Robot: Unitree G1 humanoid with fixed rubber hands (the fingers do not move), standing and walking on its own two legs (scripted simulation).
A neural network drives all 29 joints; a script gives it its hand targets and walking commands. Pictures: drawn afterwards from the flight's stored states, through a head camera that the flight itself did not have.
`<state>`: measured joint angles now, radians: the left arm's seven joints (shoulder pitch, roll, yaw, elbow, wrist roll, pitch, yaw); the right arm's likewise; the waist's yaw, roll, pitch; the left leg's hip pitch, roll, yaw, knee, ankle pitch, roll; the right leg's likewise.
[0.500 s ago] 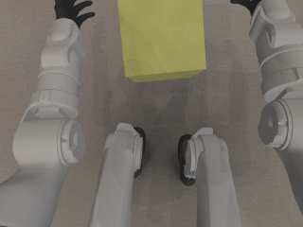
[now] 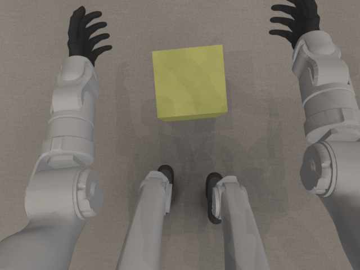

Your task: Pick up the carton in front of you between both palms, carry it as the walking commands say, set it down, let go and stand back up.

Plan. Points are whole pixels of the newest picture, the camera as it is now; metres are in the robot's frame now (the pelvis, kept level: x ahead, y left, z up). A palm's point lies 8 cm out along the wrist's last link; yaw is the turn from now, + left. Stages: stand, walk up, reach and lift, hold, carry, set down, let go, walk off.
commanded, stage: set down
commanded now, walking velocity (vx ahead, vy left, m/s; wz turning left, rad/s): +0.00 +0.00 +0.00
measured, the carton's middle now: (189, 89) +0.52 +0.02 -0.47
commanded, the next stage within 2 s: let go in 0.06 s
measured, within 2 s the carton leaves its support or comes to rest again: neither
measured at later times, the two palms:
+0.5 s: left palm (30, 99) +0.41 +0.24 +0.01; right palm (359, 91) +0.43 -0.20 +0.01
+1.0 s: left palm out of the picture +0.25 +0.24 +0.11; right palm out of the picture +0.27 -0.23 +0.11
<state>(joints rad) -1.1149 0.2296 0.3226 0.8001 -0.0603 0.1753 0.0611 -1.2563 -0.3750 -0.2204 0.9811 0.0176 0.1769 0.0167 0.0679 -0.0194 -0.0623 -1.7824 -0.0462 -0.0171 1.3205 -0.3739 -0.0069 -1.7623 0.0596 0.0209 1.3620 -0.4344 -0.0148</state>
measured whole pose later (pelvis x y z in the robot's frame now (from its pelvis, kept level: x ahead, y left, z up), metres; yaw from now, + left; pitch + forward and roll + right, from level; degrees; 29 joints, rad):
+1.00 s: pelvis +0.10 +0.00 +0.18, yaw +0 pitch +3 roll +0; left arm 0.23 0.21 0.03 0.44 -0.02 0.03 -0.06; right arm 0.17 -0.21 -0.06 0.50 0.01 0.02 0.05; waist 0.02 0.00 0.03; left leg -0.27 -0.04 -0.05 0.46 -0.25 0.01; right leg -0.23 0.04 0.04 0.46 -0.28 -0.02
